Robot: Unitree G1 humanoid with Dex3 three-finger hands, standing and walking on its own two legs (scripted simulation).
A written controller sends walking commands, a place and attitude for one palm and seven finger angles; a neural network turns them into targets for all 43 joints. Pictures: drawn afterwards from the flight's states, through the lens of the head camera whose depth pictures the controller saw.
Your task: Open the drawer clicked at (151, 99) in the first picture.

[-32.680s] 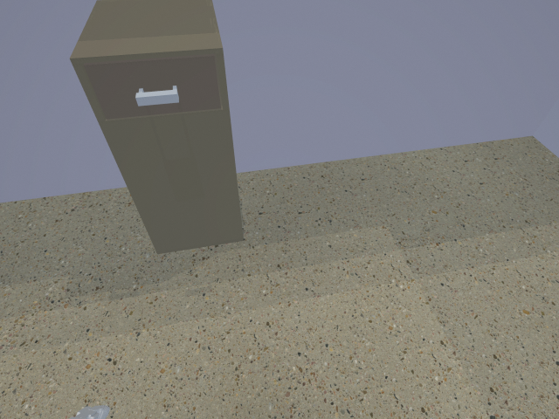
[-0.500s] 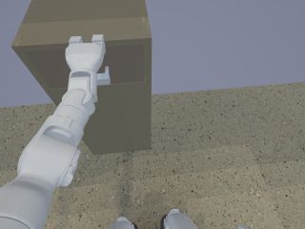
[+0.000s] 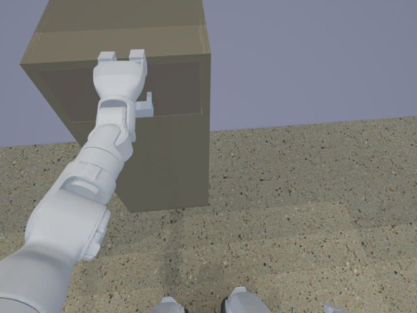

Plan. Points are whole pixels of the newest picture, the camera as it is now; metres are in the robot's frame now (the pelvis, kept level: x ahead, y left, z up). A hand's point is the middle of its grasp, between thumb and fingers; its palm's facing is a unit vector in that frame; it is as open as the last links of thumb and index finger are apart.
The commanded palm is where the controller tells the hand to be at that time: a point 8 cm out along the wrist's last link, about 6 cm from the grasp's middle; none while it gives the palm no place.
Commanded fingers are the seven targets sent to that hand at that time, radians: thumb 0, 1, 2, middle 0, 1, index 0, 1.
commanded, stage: lift the hand off the handle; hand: left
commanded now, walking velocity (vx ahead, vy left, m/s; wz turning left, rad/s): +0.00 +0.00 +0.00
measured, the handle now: (129, 103) +0.56 +0.15 +0.03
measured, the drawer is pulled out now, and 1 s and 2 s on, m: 0.00 0.00 0.00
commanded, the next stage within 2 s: draw the hand back to the body in 1.70 s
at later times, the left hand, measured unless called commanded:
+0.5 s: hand (129, 118) +0.52 +0.14 +0.03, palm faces +0.02 -0.01 -1.00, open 13.4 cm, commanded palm +0.51 +0.15 +0.08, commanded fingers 0.00 -0.50 0.30 -0.30 -1.20 -0.30 -1.20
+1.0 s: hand (122, 106) +0.52 +0.15 +0.07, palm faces +0.00 -0.04 -1.00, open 13.4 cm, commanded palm +0.51 +0.15 +0.16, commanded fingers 0.00 -0.50 0.30 -0.30 -1.20 -0.30 -1.20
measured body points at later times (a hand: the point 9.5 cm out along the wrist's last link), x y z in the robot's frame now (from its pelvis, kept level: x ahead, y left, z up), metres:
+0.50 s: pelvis +0.03 +0.00 +0.00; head +0.13 -0.02 +0.44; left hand +0.51 +0.14 +0.08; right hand +0.05 -0.26 -0.14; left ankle +0.03 +0.10 -0.69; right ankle +0.05 -0.10 -0.69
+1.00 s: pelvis +0.06 +0.00 +0.03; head +0.13 -0.02 +0.47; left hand +0.51 +0.15 +0.12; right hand +0.13 -0.26 -0.12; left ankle +0.03 +0.10 -0.69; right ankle +0.05 -0.10 -0.69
